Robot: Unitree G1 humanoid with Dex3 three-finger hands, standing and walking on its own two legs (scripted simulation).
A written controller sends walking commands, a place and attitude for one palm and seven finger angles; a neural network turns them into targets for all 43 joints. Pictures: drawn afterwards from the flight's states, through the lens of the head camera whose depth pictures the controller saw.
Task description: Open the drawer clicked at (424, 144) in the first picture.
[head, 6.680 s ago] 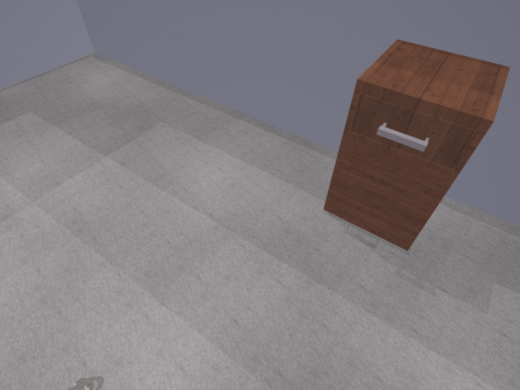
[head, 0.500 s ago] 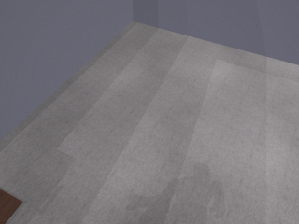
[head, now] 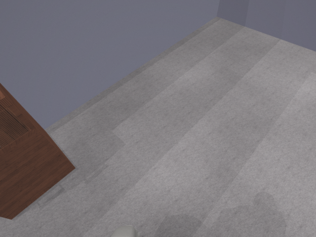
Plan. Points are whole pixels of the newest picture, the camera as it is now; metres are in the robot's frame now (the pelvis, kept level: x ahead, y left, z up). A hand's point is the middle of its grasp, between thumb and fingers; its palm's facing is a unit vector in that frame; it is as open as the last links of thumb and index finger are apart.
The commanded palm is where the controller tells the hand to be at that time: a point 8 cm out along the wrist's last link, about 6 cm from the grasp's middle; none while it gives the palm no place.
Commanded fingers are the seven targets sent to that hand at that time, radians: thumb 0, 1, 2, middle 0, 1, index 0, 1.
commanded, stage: turn to face it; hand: left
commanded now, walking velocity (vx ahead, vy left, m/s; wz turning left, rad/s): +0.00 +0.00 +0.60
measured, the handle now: out of the picture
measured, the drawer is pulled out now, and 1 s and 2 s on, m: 0.00 0.00 0.00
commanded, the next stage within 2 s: take the last steps up to it in 1.38 s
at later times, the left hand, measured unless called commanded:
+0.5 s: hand out of the picture +0.10 +0.26 -0.15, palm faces +0.29 -0.92 -0.28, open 7.4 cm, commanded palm none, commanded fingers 0.00 0.90 0.90 -0.20 -0.30 -0.20 -0.30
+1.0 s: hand out of the picture -0.05 +0.19 -0.17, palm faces +0.59 -0.77 -0.26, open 7.4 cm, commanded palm none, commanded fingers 0.00 0.90 0.90 -0.20 -0.30 -0.20 -0.30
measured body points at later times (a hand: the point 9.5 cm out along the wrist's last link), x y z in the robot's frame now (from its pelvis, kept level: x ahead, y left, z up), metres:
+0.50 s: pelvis +0.03 +0.02 +0.00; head +0.07 +0.03 +0.44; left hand +0.08 +0.31 -0.13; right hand +0.17 -0.21 -0.14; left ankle -0.01 +0.14 -0.74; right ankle +0.07 -0.12 -0.71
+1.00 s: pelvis +0.04 +0.01 -0.01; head +0.08 +0.03 +0.44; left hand -0.08 +0.23 -0.15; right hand +0.27 -0.16 -0.15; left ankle -0.03 +0.11 -0.72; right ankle +0.08 -0.10 -0.74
